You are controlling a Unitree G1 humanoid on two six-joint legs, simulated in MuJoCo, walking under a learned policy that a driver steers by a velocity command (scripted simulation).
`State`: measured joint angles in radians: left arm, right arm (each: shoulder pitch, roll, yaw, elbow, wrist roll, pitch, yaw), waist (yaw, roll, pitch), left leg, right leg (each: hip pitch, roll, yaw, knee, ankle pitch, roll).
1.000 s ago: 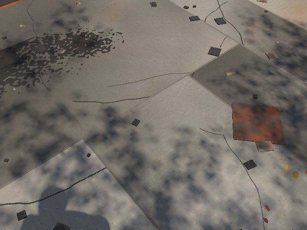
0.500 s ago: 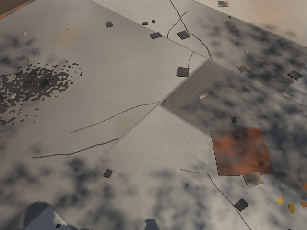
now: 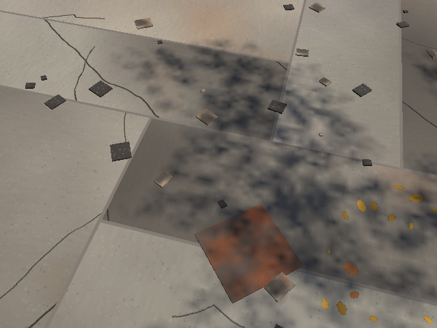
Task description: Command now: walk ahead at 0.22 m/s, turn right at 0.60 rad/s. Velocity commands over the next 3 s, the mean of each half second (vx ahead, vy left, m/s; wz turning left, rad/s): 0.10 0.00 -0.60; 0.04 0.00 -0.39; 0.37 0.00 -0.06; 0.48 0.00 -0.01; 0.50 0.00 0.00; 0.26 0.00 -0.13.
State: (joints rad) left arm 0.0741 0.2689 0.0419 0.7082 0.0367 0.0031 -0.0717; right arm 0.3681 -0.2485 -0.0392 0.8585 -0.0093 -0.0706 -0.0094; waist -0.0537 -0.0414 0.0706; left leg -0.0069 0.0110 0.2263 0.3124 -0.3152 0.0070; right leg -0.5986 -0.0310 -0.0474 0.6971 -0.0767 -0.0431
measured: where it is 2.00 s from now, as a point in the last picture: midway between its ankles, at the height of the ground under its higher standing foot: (274, 294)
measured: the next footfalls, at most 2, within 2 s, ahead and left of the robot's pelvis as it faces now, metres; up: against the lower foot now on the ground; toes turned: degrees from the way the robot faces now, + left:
right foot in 0.08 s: +0.19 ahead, -0.08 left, +0.00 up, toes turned -5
left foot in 0.66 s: +0.20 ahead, +0.09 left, +0.00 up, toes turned -29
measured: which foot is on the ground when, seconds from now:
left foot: down 0.00-0.08, up 0.10-0.64, down 0.66-1.00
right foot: up 0.00-0.06, down 0.08-0.68, up 0.70-1.00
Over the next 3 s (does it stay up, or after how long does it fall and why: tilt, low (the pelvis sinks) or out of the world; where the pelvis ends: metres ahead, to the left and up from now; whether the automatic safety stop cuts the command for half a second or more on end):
stays up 0.98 -0.40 -0.01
